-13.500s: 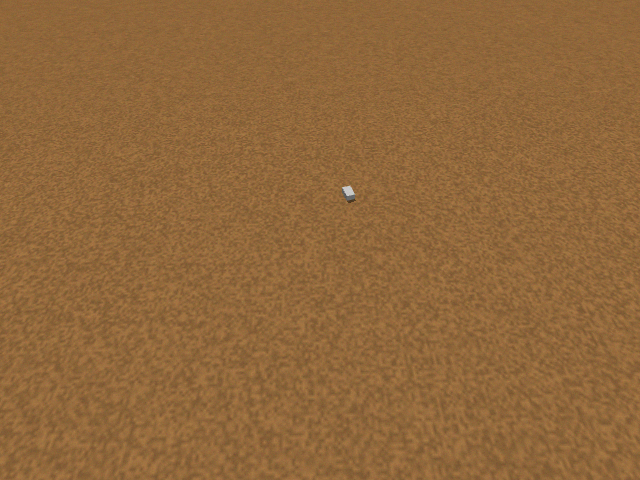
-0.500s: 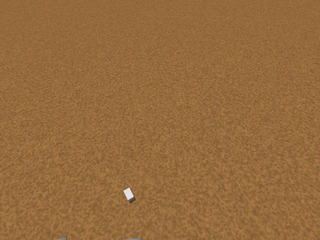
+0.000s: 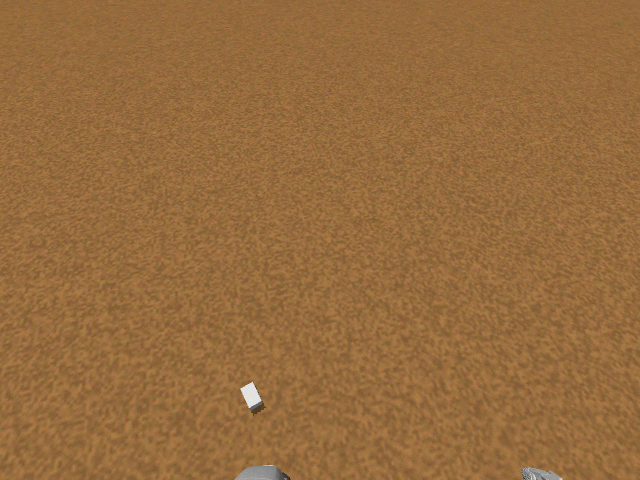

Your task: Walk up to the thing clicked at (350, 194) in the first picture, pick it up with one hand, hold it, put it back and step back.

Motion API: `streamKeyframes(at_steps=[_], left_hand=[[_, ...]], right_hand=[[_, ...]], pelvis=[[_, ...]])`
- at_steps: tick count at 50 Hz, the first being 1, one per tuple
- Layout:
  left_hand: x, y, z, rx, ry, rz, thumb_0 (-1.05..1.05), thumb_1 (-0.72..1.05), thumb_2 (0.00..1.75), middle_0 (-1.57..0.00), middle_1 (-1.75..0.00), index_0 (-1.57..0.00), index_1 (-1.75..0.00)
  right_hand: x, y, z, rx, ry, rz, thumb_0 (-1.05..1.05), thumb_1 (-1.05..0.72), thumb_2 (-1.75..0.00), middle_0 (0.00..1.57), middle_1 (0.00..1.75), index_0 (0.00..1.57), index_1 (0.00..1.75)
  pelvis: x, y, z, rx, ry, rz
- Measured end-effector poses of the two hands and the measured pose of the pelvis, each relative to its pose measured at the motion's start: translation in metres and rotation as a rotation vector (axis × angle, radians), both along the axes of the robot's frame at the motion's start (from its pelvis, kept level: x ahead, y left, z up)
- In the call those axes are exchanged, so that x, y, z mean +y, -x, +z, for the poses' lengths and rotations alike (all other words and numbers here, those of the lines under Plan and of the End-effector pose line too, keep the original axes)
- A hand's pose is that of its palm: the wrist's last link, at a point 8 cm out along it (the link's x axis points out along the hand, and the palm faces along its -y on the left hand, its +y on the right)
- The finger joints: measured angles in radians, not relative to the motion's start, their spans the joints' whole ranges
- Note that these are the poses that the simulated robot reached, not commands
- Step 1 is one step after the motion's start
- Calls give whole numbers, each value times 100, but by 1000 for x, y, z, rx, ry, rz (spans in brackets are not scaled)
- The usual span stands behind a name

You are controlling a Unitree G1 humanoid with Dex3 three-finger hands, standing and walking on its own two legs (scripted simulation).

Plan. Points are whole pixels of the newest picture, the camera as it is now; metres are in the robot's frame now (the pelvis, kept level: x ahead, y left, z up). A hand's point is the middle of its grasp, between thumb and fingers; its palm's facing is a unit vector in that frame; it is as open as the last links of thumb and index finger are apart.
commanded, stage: stand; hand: left
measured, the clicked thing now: (251, 396) +0.43 +0.23 -0.75
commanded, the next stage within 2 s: walk up in 1.90 s
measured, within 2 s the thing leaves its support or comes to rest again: neither
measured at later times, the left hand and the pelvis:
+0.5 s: hand out of the picture +0.11 +0.25 -0.15, palm faces -0.06 -0.94 -0.32, open 7.4 cm; pelvis +0.03 +0.00 +0.01, yaw -1 degrees
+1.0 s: hand out of the picture +0.11 +0.26 -0.15, palm faces -0.06 -0.94 -0.32, open 7.4 cm; pelvis +0.03 +0.01 +0.01, yaw -1 degrees
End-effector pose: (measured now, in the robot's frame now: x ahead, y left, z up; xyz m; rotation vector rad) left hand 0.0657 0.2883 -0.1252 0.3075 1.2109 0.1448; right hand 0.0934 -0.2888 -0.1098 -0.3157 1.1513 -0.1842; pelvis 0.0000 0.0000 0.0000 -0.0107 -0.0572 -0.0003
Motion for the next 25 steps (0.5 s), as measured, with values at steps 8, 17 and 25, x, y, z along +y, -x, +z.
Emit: streamKeyframes(at_steps=[8,17,25], left_hand=[[1,-1,11,29,-3,11,1,90,90,-20,-30,-20,-30],[7,-24,14,11,-20,8,1,91,90,-20,-30,-20,-30],[9,-41,13,14,-15,-6,1,91,90,-20,-30,-20,-30]], right_hand=[[-3,-6,4,4,-18,-18,1,-90,-90,20,30,20,30],[-8,-2,7,49,-1,-44,1,-90,-90,20,30,20,30],[-7,-3,9,78,11,-60,1,-90,-90,20,30,20,30]], pelvis=[[0,-14,9,9,-1,-1],[1,-23,12,12,-2,-6],[4,-31,14,28,-5,-10]])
